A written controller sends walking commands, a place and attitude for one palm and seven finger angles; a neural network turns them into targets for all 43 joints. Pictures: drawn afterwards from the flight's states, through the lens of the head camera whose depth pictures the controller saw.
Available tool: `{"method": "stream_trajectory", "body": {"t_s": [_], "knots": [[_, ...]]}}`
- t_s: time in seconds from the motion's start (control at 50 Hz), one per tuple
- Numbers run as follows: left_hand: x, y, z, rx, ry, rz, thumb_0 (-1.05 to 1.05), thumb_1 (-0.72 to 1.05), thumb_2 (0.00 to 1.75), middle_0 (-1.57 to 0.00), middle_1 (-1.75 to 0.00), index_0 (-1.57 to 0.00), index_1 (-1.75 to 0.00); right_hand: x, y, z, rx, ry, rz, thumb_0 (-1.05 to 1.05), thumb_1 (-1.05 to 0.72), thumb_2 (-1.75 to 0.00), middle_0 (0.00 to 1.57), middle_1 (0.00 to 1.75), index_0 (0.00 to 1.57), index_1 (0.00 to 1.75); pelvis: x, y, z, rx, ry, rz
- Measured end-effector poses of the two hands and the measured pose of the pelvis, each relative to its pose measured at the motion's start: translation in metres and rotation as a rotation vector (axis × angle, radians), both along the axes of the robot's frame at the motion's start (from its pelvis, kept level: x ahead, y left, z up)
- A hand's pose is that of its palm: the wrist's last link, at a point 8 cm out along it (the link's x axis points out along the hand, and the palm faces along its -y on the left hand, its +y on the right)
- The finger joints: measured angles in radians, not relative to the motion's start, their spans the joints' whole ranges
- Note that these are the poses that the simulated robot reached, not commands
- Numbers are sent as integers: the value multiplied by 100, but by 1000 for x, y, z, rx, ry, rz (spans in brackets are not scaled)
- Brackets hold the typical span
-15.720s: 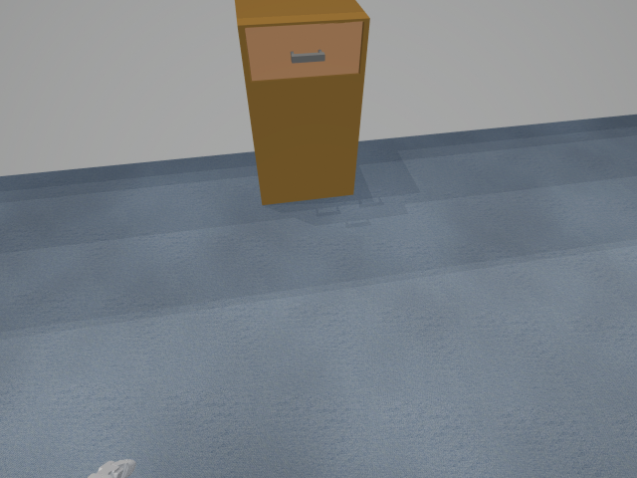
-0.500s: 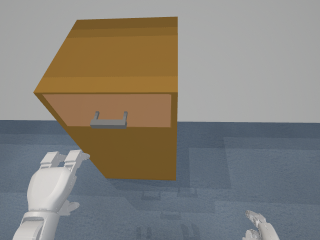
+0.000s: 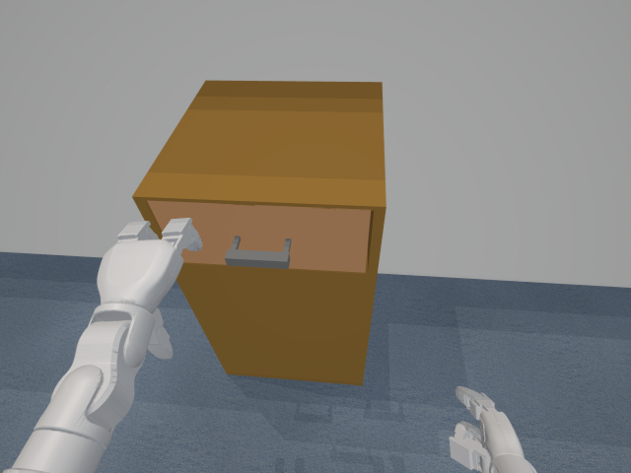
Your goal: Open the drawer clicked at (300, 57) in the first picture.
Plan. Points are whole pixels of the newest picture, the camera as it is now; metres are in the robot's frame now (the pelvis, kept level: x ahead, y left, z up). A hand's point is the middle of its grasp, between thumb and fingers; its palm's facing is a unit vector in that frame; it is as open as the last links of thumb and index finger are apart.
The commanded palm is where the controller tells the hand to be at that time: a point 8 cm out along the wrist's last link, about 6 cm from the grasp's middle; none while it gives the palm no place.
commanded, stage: raise the hand with hooked fingers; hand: left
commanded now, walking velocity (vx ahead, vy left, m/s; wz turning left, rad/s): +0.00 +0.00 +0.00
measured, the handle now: (259, 250) +0.49 +0.18 -0.07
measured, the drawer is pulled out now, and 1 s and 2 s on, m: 0.00 0.00 0.00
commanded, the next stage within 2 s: move the hooked fingers above the handle in 0.42 s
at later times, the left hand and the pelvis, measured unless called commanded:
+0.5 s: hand (168, 283) +0.31 +0.24 +0.08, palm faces +0.09 -0.07 -0.99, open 13.9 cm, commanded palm +0.28 +0.23 +0.13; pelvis +0.00 -0.01 +0.00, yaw +0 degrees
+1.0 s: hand (196, 279) +0.34 +0.22 +0.04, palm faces -0.04 -0.06 -1.00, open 13.9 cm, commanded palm +0.33 +0.22 +0.10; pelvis +0.01 -0.03 +0.00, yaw +0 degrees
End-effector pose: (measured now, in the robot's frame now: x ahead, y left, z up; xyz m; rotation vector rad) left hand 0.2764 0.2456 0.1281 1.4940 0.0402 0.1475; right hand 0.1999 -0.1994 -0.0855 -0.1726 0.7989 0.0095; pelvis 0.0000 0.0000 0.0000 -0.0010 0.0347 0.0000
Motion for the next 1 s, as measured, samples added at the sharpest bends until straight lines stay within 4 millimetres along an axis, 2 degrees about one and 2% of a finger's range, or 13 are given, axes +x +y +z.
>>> {"method": "stream_trajectory", "body": {"t_s": [0.08, 0.14, 0.26, 0.34, 0.5, 0.66, 0.76, 0.88, 1.0], "knots": [[6, 7, 7, 5, 24, -4, 0, -49, 30, -32, -120, -32, -120, -12, 4, -6, 3, 39, 5, 0, -91, -90, 20, 30, 20, 30, -3, 3, 2, -2, -3, 6], [8, 8, 5, -9, 55, -19, 0, -49, 30, -32, -120, -31, -120, -23, 0, -10, 1, 73, -5, 0, -91, -90, 20, 30, 20, 30, -3, 4, 3, -2, 1, 3], [1, -2, -10, -30, 100, -95, 0, -49, 30, -32, -120, -31, -120, -44, -17, -17, -31, 137, -35, 1, -91, -90, 20, 30, 20, 30, -3, 4, 4, -1, 13, -4], [-2, -8, -9, -21, 57, -130, 0, -49, 30, -32, -120, -32, -120, -51, -28, -20, -54, 164, -51, 1, -91, -90, 20, 30, 20, 30, -3, 2, 4, 0, 22, -4], [6, -5, 4, 1, -19, -47, 0, -49, 30, -32, -120, -32, -120, -44, -40, -22, -34, 150, -73, 1, -91, -90, 20, 30, 20, 30, -2, -6, 4, 4, 34, -3], [13, -24, -13, -14, 86, -49, 0, -49, 30, -32, -120, -31, -120, -24, -44, -15, -22, 88, -65, 1, -91, -90, 20, 30, 20, 30, 1, -16, 4, 10, 34, -6], [19, -32, -19, -6, 83, -88, 0, -49, 30, -32, -120, -32, -120, -18, -50, -12, -39, 73, -65, 1, -91, -90, 20, 30, 20, 30, 3, -23, 3, 12, 43, -7], [31, -25, -18, 12, 48, -53, 0, -49, 30, -32, -120, -32, -120, -20, -59, -16, -49, 90, -82, 0, -91, -90, 20, 30, 20, 30, 5, -28, 1, 11, 64, -5], [48, -20, -32, 13, 108, -19, 0, -49, 30, -32, -120, -32, -120, -32, -67, -24, -66, 136, -105, 0, -91, -90, 20, 30, 20, 30, 7, -28, -1, 11, 90, -1]]}}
